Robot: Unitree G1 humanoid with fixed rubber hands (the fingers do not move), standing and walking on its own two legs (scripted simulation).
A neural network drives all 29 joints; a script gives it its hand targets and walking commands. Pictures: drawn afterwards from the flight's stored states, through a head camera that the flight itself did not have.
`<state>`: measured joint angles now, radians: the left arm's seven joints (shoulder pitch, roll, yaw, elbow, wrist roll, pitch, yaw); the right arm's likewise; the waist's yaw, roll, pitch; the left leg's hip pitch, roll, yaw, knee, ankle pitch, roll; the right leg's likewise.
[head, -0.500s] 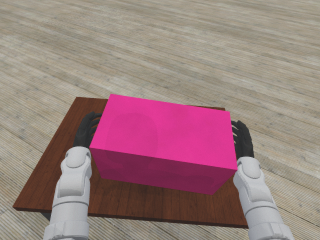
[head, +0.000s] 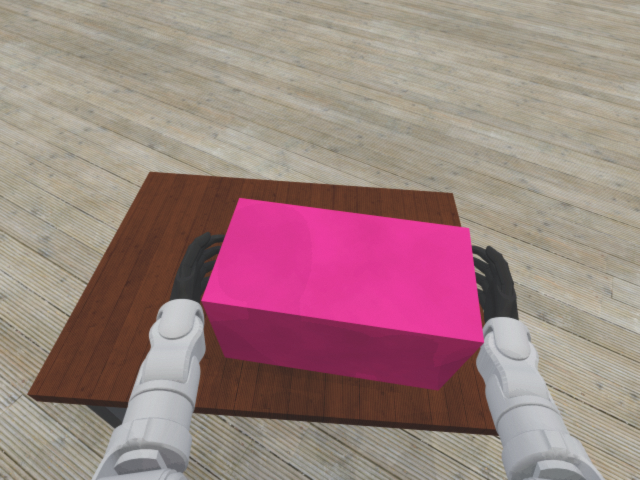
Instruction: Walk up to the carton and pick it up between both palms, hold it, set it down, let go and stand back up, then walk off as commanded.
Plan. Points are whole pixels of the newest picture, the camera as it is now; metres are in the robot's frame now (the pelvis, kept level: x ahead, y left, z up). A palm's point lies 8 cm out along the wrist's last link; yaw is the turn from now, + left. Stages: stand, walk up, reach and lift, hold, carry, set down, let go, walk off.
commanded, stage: set down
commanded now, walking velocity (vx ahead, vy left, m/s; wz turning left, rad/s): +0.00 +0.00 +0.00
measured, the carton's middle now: (340, 296) +0.38 -0.01 +0.00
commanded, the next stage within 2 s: none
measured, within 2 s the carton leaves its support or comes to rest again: rests again in 1.76 s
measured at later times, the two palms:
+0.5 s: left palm (187, 313) +0.35 +0.21 -0.02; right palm (470, 320) +0.35 -0.19 -0.01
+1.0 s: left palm (207, 330) +0.35 +0.19 -0.07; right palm (470, 337) +0.36 -0.21 -0.07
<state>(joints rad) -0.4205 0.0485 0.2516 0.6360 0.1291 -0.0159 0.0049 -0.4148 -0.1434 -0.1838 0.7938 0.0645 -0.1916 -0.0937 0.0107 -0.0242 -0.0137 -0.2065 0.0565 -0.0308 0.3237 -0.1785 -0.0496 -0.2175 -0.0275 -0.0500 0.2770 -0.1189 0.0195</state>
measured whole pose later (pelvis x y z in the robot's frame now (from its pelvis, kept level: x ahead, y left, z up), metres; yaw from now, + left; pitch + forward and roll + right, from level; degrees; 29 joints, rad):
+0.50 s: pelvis +0.01 +0.00 -0.01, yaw +1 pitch +12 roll -1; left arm -0.48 0.14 0.17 1.10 -0.05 -0.45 0.03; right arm -0.48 -0.12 -0.17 1.05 0.05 -0.44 -0.11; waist -0.01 0.02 -0.09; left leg -0.42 0.06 -0.06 0.44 -0.23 -0.05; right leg -0.40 -0.03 -0.08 0.36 -0.16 0.02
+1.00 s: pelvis +0.00 -0.01 -0.03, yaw +0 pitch +23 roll -1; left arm -0.62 0.15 0.10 1.39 -0.18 -0.68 0.05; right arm -0.60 -0.15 -0.19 1.17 0.02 -0.51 -0.09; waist -0.01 0.06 -0.15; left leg -0.73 0.06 -0.05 0.58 -0.25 -0.06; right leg -0.75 -0.03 -0.05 0.56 -0.20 0.01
